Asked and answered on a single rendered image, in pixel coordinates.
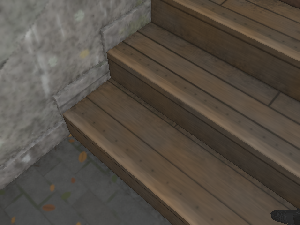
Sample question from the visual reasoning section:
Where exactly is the robot right hand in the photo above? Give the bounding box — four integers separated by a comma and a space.
271, 208, 300, 225

